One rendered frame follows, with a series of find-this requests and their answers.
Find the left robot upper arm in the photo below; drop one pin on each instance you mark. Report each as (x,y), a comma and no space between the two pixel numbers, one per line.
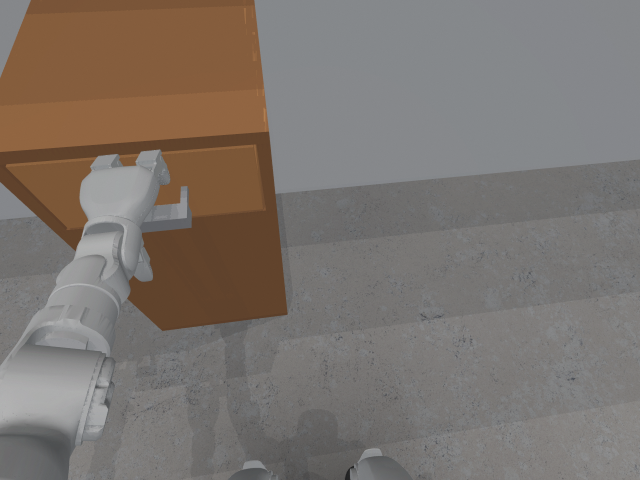
(51,400)

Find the robot left hand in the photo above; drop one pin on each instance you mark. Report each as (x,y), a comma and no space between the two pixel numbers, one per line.
(130,192)

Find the handle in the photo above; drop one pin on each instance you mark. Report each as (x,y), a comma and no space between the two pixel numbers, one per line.
(170,216)

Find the drawer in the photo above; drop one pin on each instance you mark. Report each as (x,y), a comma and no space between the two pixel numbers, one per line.
(220,180)

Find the robot right thigh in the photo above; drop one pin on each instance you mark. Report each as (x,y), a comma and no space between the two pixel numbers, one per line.
(379,468)

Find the left robot forearm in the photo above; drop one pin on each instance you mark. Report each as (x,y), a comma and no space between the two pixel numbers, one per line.
(83,307)

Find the robot left shin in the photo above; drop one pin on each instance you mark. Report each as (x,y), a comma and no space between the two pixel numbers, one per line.
(253,464)

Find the cabinet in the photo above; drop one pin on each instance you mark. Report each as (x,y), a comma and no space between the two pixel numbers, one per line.
(87,78)

